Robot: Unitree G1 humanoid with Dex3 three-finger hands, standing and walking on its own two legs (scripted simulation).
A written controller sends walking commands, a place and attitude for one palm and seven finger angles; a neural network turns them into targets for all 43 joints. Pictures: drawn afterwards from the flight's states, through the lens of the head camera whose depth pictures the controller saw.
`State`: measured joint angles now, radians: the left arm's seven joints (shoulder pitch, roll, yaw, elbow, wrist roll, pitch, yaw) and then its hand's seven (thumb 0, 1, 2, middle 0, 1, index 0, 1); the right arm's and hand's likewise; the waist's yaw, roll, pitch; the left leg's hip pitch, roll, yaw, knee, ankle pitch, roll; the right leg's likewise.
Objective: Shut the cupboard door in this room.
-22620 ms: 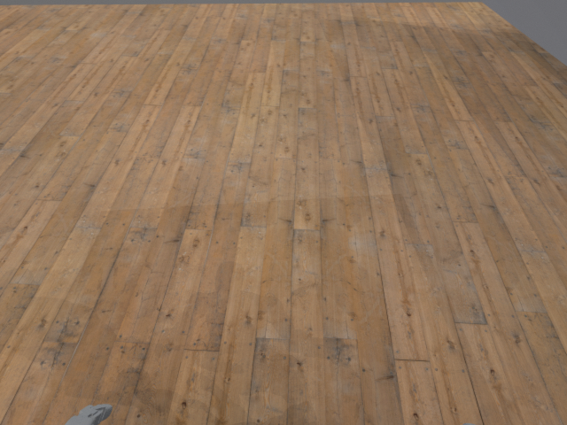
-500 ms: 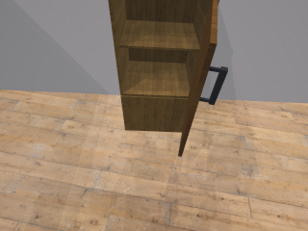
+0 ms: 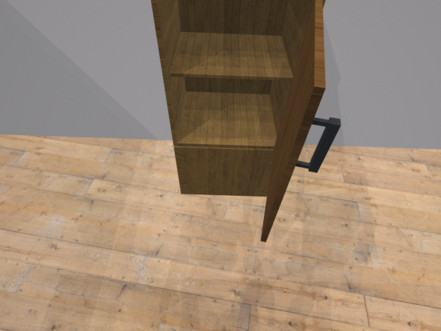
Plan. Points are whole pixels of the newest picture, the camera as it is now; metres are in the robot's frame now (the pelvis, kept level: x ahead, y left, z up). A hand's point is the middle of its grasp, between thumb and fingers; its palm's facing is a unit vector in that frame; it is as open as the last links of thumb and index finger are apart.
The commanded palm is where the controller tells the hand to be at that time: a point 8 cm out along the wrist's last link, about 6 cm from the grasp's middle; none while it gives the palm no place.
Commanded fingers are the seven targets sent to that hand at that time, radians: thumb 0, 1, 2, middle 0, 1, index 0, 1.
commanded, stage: stand and wait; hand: left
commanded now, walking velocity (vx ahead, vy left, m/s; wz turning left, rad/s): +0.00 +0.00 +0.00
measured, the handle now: (313, 145) +0.48 -0.16 +0.06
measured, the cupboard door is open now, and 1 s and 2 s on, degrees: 78 78 78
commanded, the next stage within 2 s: turn or walk to find it in 0.76 s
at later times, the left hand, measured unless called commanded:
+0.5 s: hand out of the picture +0.01 +0.17 -0.18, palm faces +0.02 -0.98 -0.19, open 7.3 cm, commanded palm none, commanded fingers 0.00 0.90 0.90 -0.20 -0.30 -0.20 -0.30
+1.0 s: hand out of the picture -0.02 +0.17 -0.18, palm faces +0.08 -0.98 -0.20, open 7.4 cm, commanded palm none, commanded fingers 0.00 0.90 0.90 -0.20 -0.30 -0.20 -0.30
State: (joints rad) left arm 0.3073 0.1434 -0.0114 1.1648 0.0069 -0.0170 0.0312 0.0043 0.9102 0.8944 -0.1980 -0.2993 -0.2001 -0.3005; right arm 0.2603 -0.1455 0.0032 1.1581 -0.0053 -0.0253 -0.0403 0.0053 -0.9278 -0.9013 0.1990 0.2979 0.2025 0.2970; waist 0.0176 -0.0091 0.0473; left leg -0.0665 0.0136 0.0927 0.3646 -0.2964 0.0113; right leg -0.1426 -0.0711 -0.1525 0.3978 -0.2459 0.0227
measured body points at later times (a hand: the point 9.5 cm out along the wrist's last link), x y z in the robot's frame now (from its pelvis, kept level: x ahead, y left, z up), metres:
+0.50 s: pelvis +0.00 +0.00 +0.00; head +0.02 +0.00 +0.45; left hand +0.01 +0.22 -0.16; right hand -0.02 -0.21 -0.16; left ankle -0.06 +0.10 -0.74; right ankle -0.02 -0.13 -0.74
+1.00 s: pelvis -0.02 -0.01 -0.01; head +0.00 +0.00 +0.44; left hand -0.02 +0.22 -0.17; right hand -0.01 -0.22 -0.17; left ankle -0.06 +0.10 -0.74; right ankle -0.02 -0.13 -0.74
